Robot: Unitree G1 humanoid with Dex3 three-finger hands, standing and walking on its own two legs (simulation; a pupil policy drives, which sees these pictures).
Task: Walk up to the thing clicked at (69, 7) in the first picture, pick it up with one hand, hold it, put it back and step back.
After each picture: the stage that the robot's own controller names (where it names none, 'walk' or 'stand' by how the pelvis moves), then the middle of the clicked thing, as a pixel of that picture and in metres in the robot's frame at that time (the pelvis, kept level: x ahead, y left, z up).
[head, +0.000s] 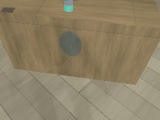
stand; (68, 2) +1.08 +0.08 -0.06
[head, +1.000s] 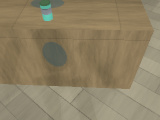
walk; (46, 10) +0.95 +0.26 -0.04
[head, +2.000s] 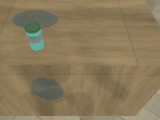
stand; (35, 36) +0.61 +0.23 -0.02
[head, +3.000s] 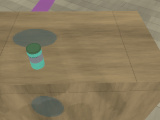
stand; (35, 56) +0.56 +0.22 -0.06
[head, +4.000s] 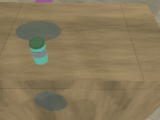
stand; (39, 51) +0.55 +0.20 -0.05
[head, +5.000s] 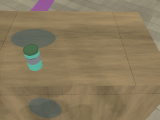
stand; (33, 57) +0.55 +0.23 -0.06
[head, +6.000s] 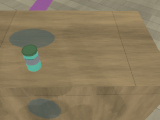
stand; (32, 58) +0.54 +0.23 -0.06
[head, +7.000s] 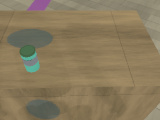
rise first; (30, 59) +0.53 +0.24 -0.06
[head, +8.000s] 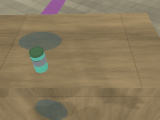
rise first; (39, 60) +0.54 +0.24 -0.06
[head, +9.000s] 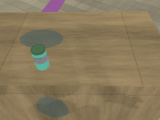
go down; (40, 57) +0.55 +0.24 -0.06
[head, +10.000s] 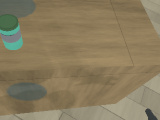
go down; (10, 33) +0.53 +0.22 -0.01
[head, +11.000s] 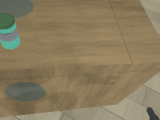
approach; (7, 32) +0.54 +0.23 +0.01
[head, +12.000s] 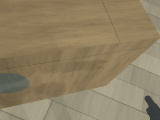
close in; out of the picture +0.55 +0.25 +0.04
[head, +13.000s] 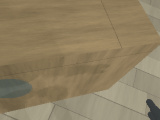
lift; out of the picture +0.50 +0.24 +0.04
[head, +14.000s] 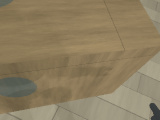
lift; out of the picture +0.47 +0.27 +0.03
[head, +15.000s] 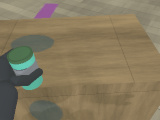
lift; (26, 68) +0.33 +0.17 +0.15
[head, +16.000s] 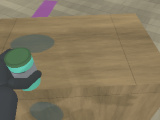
hold; (24, 70) +0.33 +0.17 +0.15
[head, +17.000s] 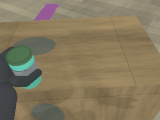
crouch; (25, 68) +0.33 +0.17 +0.15
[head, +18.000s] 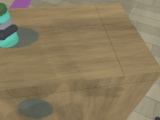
crouch; (1, 26) +0.47 +0.22 +0.18
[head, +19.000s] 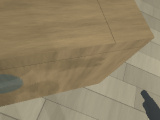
lower; out of the picture +0.53 +0.25 +0.03
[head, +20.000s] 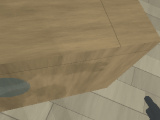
lower; out of the picture +0.51 +0.24 +0.04
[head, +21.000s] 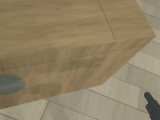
lower; out of the picture +0.53 +0.25 +0.04
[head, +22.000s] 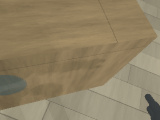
lower; out of the picture +0.52 +0.25 +0.04
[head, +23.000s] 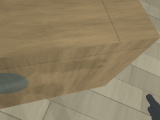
loosen; out of the picture +0.52 +0.25 +0.05
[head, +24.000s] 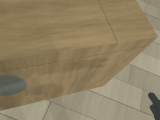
withdraw; out of the picture +0.51 +0.24 +0.04
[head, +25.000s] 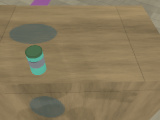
sink last; (36, 60) +0.49 +0.21 -0.01
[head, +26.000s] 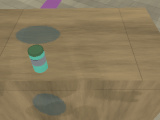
stand; (38, 59) +0.51 +0.23 -0.02
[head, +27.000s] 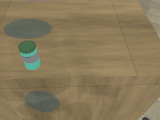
stand; (30, 55) +0.51 +0.22 -0.02
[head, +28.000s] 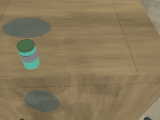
stand; (29, 54) +0.50 +0.23 -0.01
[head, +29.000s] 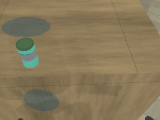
stand; (28, 53) +0.51 +0.23 +0.00
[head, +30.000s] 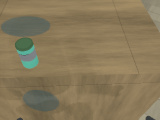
stand; (27, 53) +0.50 +0.23 +0.00
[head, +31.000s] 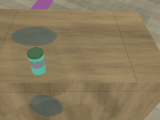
stand; (37, 61) +0.51 +0.21 -0.05
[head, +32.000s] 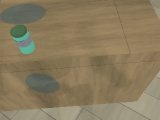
walk; (23, 40) +0.56 +0.27 -0.02
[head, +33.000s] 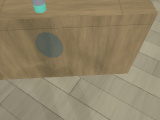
walk; (38, 0) +0.84 +0.25 -0.03
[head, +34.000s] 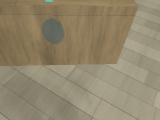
stand; out of the picture +1.12 +0.23 -0.04
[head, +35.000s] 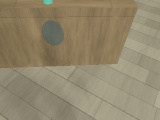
stand; out of the picture +1.11 +0.24 -0.06
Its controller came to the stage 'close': yes
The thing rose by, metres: 0.23
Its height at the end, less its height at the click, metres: +0.00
